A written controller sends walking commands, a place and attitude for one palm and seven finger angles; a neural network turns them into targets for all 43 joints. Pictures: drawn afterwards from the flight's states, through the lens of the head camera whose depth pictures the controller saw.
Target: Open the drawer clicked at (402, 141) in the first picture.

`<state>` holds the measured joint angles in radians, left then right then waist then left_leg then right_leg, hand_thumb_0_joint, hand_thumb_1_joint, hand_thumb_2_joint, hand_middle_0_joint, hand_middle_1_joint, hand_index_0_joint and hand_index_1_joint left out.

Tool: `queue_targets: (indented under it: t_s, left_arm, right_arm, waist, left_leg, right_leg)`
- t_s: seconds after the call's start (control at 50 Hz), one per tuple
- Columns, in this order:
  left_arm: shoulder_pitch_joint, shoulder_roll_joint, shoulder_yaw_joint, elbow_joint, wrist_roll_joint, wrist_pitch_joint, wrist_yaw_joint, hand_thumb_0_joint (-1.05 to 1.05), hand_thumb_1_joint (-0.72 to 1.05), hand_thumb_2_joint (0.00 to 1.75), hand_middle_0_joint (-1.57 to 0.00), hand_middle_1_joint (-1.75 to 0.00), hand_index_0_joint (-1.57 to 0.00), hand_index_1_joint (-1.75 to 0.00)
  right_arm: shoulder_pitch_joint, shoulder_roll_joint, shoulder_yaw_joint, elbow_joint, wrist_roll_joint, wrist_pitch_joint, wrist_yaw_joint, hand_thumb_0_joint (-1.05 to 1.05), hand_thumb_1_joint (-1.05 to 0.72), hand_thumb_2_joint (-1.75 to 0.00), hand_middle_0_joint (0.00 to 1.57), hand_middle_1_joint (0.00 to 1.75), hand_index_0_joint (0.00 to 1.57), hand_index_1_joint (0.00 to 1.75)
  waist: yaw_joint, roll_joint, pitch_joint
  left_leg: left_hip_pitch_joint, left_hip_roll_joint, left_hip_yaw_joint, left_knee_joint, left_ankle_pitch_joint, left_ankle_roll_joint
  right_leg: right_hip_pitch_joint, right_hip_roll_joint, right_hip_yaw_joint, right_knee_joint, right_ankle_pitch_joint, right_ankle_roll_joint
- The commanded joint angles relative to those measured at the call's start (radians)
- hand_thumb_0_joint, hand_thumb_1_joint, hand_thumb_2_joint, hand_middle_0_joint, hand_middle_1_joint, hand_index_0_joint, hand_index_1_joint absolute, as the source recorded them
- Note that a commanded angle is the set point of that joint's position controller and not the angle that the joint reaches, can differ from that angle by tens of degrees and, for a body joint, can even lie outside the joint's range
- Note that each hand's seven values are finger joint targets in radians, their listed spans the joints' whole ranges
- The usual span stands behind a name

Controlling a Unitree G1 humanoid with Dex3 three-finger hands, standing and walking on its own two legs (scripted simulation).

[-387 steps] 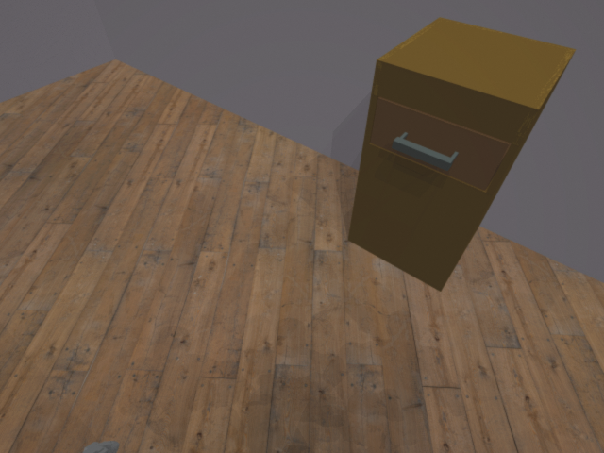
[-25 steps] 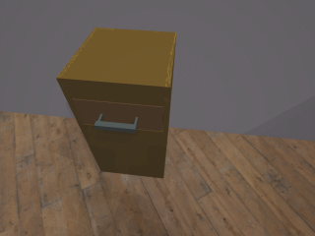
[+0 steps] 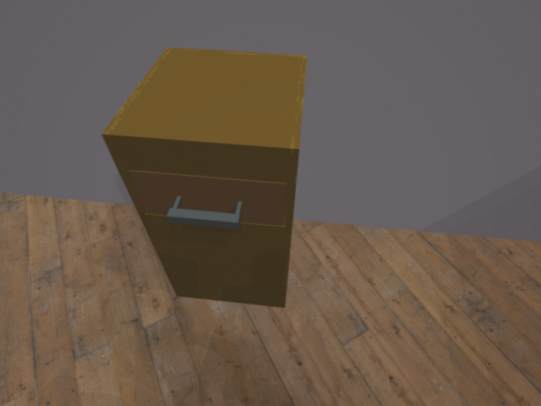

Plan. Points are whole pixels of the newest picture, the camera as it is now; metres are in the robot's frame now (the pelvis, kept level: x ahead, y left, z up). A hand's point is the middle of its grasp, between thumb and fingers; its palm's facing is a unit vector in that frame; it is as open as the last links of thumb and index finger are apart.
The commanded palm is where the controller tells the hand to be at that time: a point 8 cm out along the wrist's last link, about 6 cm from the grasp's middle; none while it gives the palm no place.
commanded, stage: look again from close up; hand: left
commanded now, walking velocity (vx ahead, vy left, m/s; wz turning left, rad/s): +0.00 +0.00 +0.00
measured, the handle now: (206, 210) +0.58 +0.19 -0.16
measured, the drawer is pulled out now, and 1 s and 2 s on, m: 0.00 0.00 0.00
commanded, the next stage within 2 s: shuffle to correct the standing spot in 0.40 s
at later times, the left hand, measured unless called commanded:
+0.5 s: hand out of the picture +0.00 +0.22 -0.17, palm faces +0.02 -0.98 -0.19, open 7.4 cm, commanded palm none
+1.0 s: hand out of the picture -0.05 +0.18 -0.18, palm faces +0.11 -0.99 -0.13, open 7.4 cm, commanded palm none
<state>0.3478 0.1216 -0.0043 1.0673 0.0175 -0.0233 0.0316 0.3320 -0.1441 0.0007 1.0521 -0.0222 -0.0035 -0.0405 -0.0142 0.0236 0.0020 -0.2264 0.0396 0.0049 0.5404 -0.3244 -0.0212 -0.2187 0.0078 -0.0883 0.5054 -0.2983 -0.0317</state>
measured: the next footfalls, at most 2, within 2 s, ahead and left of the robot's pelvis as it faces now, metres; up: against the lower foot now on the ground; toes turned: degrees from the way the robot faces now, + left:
none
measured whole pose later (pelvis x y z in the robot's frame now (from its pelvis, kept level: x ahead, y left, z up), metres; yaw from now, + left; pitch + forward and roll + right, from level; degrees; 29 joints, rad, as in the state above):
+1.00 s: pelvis +0.04 +0.04 -0.01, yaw +1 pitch -1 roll -2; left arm 0.46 0.08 0.03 1.12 0.02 -0.02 0.03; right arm 0.35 -0.15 -0.01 1.12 -0.01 -0.01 -0.03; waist 0.01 0.02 0.01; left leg -0.25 0.02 0.09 0.63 -0.34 0.04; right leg -0.16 -0.03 -0.08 0.56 -0.38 0.02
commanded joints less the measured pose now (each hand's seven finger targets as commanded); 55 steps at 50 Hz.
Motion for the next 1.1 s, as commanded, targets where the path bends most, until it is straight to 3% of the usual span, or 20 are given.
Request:
queue_targets:
  t_s: [0.0, 0.1, 0.24, 0.46, 0.52, 0.58, 0.68, 0.74, 0.78, 0.82, 0.84, 0.86, 0.9, 0.92, 0.94, 0.96, 0.98, 1.0, 1.02, 1.08]
  left_arm:
    - [0.043, 0.135, 0.033, -0.069, -0.004, -0.009, 0.014, 0.00, 0.90, 0.90, -0.20, -0.30, -0.20, -0.30]
    - [0.027, 0.140, 0.027, -0.084, -0.007, 0.008, 0.014, 0.00, 0.90, 0.90, -0.20, -0.30, -0.20, -0.30]
    - [-0.015, 0.153, 0.019, -0.086, -0.007, 0.015, 0.011, 0.00, 0.90, 0.90, -0.20, -0.30, -0.20, -0.30]
    - [0.013, 0.126, 0.015, -0.046, -0.004, 0.017, 0.010, 0.00, 0.90, 0.90, -0.20, -0.30, -0.20, -0.30]
    - [0.036, 0.108, 0.014, -0.022, 0.002, 0.016, 0.006, 0.00, 0.90, 0.90, -0.20, -0.30, -0.20, -0.30]
    - [0.051, 0.084, 0.017, -0.018, 0.014, 0.025, -0.004, 0.00, 0.90, 0.90, -0.20, -0.30, -0.20, -0.30]
    - [0.101, 0.057, 0.025, -0.004, 0.014, 0.018, -0.016, 0.00, 0.90, 0.90, -0.20, -0.30, -0.20, -0.30]
    - [0.135, 0.064, 0.031, 0.006, 0.010, 0.007, -0.016, 0.00, 0.90, 0.90, -0.20, -0.30, -0.20, -0.30]
    - [0.173, 0.073, 0.039, 0.019, 0.008, 0.000, -0.013, 0.00, 0.90, 0.90, -0.20, -0.30, -0.20, -0.30]
    - [0.231, 0.110, 0.054, 0.040, 0.005, -0.009, -0.004, 0.00, 0.90, 0.90, -0.20, -0.30, -0.20, -0.30]
    - [0.269, 0.130, 0.062, 0.051, 0.002, -0.014, 0.002, 0.00, 0.90, 0.90, -0.20, -0.30, -0.20, -0.30]
    - [0.273, 0.129, 0.064, 0.052, 0.003, -0.019, 0.005, 0.00, 0.90, 0.90, -0.20, -0.30, -0.20, -0.30]
    - [0.214, 0.108, 0.062, 0.039, 0.011, -0.019, 0.011, 0.00, 0.90, 0.90, -0.20, -0.30, -0.20, -0.30]
    - [0.159, 0.095, 0.056, 0.028, 0.010, -0.013, 0.011, 0.00, 0.90, 0.90, -0.20, -0.30, -0.20, -0.30]
    - [0.119, 0.070, 0.049, 0.019, 0.004, -0.004, 0.011, 0.00, 0.90, 0.90, -0.20, -0.30, -0.20, -0.30]
    - [0.140, 0.029, 0.038, 0.020, -0.002, -0.001, 0.012, 0.00, 0.90, 0.90, -0.20, -0.30, -0.20, -0.30]
    - [0.155, 0.007, 0.028, 0.028, -0.004, 0.002, 0.021, 0.00, 0.90, 0.90, -0.20, -0.30, -0.20, -0.30]
    - [0.162, 0.001, 0.021, 0.039, -0.004, 0.010, 0.029, 0.00, 0.90, 0.90, -0.20, -0.30, -0.20, -0.30]
    - [0.177, 0.013, 0.020, 0.045, -0.006, 0.014, 0.035, 0.00, 0.90, 0.90, -0.20, -0.30, -0.20, -0.30]
    - [0.169, 0.048, 0.029, 0.020, -0.005, 0.024, 0.043, 0.00, 0.90, 0.90, -0.20, -0.30, -0.20, -0.30]
  right_arm:
    - [0.064, -0.091, -0.023, -0.058, 0.007, -0.021, -0.004, 0.00, -0.90, -0.90, 0.20, 0.30, 0.20, 0.30]
    - [0.021, -0.125, -0.021, -0.065, 0.004, -0.015, 0.001, 0.00, -0.90, -0.90, 0.20, 0.30, 0.20, 0.30]
    - [-0.012, -0.146, -0.015, -0.061, 0.006, -0.013, 0.013, 0.00, -0.90, -0.90, 0.20, 0.30, 0.20, 0.30]
    - [-0.008, -0.149, -0.014, -0.023, 0.010, -0.016, 0.016, 0.00, -0.90, -0.90, 0.20, 0.30, 0.20, 0.30]
    - [0.013, -0.153, -0.019, -0.002, 0.007, -0.010, 0.016, 0.00, -0.90, -0.90, 0.20, 0.30, 0.20, 0.30]
    - [0.031, -0.177, -0.036, 0.005, 0.003, 0.003, 0.013, 0.00, -0.90, -0.90, 0.20, 0.30, 0.20, 0.30]
    - [0.050, -0.164, -0.042, 0.012, 0.003, -0.002, 0.009, 0.00, -0.90, -0.90, 0.20, 0.30, 0.20, 0.30]
    - [0.062, -0.136, -0.039, 0.015, 0.004, -0.011, 0.009, 0.00, -0.90, -0.90, 0.20, 0.30, 0.20, 0.30]
    - [0.056, -0.109, -0.035, 0.010, 0.005, -0.016, 0.010, 0.00, -0.90, -0.90, 0.20, 0.30, 0.20, 0.30]
    - [0.042, -0.060, -0.024, -0.003, 0.007, -0.024, 0.015, 0.00, -0.90, -0.90, 0.20, 0.30, 0.20, 0.30]
    - [0.026, -0.055, -0.024, -0.013, 0.006, -0.026, 0.017, 0.00, -0.90, -0.90, 0.20, 0.30, 0.20, 0.30]
    - [-0.005, -0.051, -0.025, -0.024, 0.004, -0.030, 0.020, 0.00, -0.90, -0.90, 0.20, 0.30, 0.20, 0.30]
    - [-0.011, -0.031, -0.021, -0.026, 0.009, -0.036, 0.022, 0.00, -0.90, -0.90, 0.20, 0.30, 0.20, 0.30]
    - [0.041, -0.017, -0.016, -0.001, 0.011, -0.036, 0.019, 0.00, -0.90, -0.90, 0.20, 0.30, 0.20, 0.30]
    - [0.122, -0.020, -0.014, 0.041, 0.015, -0.039, 0.015, 0.00, -0.90, -0.90, 0.20, 0.30, 0.20, 0.30]
    - [0.174, -0.074, -0.020, 0.075, 0.009, -0.041, 0.004, 0.00, -0.90, -0.90, 0.20, 0.30, 0.20, 0.30]
    - [0.164, -0.098, -0.022, 0.078, 0.010, -0.034, -0.007, 0.00, -0.90, -0.90, 0.20, 0.30, 0.20, 0.30]
    - [0.123, -0.097, -0.018, 0.077, 0.015, -0.032, -0.014, 0.00, -0.90, -0.90, 0.20, 0.30, 0.20, 0.30]
    - [0.101, -0.091, -0.017, 0.067, 0.020, -0.027, -0.019, 0.00, -0.90, -0.90, 0.20, 0.30, 0.20, 0.30]
    - [0.079, -0.107, -0.033, 0.039, 0.025, -0.015, -0.026, 0.00, -0.90, -0.90, 0.20, 0.30, 0.20, 0.30]
  waist:
    - [0.000, -0.060, 0.006]
    - [0.014, -0.005, 0.051]
    - [0.016, -0.001, 0.079]
    - [0.020, -0.002, 0.081]
    - [0.015, 0.006, 0.088]
    - [0.011, 0.056, 0.153]
    - [0.020, 0.037, 0.167]
    - [0.026, 0.005, 0.163]
    - [0.036, -0.058, 0.175]
    - [0.049, -0.221, 0.153]
    - [0.054, -0.252, 0.119]
    - [0.060, -0.223, 0.119]
    - [0.030, -0.136, 0.122]
    - [-0.007, -0.107, 0.105]
    - [-0.033, -0.048, 0.083]
    - [-0.025, 0.066, 0.053]
    - [-0.002, 0.103, 0.040]
    - [0.012, 0.129, 0.068]
    - [0.017, 0.101, 0.070]
    - [0.012, 0.017, 0.048]
  left_leg:
    - [-0.044, 0.029, -0.026, -0.045, 0.232, 0.052]
    - [-0.032, 0.057, -0.046, -0.073, 0.325, 0.059]
    - [-0.054, 0.060, -0.072, -0.150, 0.212, 0.060]
    - [-0.055, 0.067, -0.099, -0.242, 0.091, 0.066]
    - [-0.057, 0.072, -0.115, -0.282, -0.111, 0.074]
    - [-0.102, 0.119, -0.186, -0.361, -0.357, 0.105]
    - [-0.124, 0.139, -0.188, -0.328, -0.356, 0.132]
    - [-0.139, 0.103, -0.143, -0.258, -0.286, 0.124]
    - [-0.181, 0.052, -0.079, -0.149, -0.224, 0.107]
    - [-0.282, -0.033, 0.049, 0.066, -0.111, 0.080]
    - [-0.304, -0.031, 0.088, 0.169, -0.110, 0.075]
    - [-0.333, -0.018, 0.080, 0.240, -0.142, 0.074]
    - [-0.264, 0.013, 0.063, 0.161, -0.142, 0.068]
    - [-0.121, 0.011, 0.071, 0.018, -0.045, 0.062]
    - [0.031, 0.020, 0.045, -0.090, 0.195, 0.067]
    - [0.137, 0.115, -0.049, -0.091, 0.502, 0.097]
    - [0.118, 0.190, -0.088, -0.100, 0.710, 0.133]
    - [0.101, 0.186, -0.084, -0.086, 0.906, 0.138]
    - [0.117, 0.165, -0.061, -0.059, 1.028, 0.124]
    - [0.171, 0.135, -0.026, -0.035, 1.092, 0.096]
  right_leg:
    - [0.072, -0.137, 0.128, -0.043, 0.449, -0.031]
    - [0.039, -0.108, 0.104, -0.037, 0.308, -0.010]
    - [0.046, -0.105, 0.099, -0.083, 0.168, 0.013]
    - [0.065, -0.108, 0.087, -0.111, 0.137, 0.033]
    - [0.053, -0.093, 0.066, -0.102, 0.028, 0.031]
    - [-0.024, -0.049, 0.018, -0.028, -0.091, 0.028]
    - [-0.025, -0.042, 0.023, -0.013, -0.076, 0.009]
    - [0.003, -0.067, 0.070, -0.053, -0.101, -0.011]
    - [0.026, -0.102, 0.150, -0.103, -0.142, -0.035]
    - [0.131, -0.202, 0.299, -0.191, -0.127, -0.090]
    - [0.160, -0.274, 0.372, -0.231, -0.091, -0.128]
    - [0.165, -0.305, 0.394, -0.244, -0.030, -0.160]
    - [0.114, -0.306, 0.307, -0.184, 0.195, -0.168]
    - [0.047, -0.259, 0.210, -0.116, 0.285, -0.128]
    - [-0.025, -0.166, 0.110, -0.019, 0.316, -0.061]
    - [-0.092, -0.089, 0.043, 0.062, 0.246, 0.001]
    - [-0.053, -0.066, 0.018, 0.032, 0.097, 0.038]
    - [-0.019, -0.076, 0.024, 0.004, 0.117, 0.046]
    - [0.007, -0.083, 0.033, -0.017, 0.179, 0.043]
    - [0.006, -0.096, 0.034, -0.005, 0.344, 0.041]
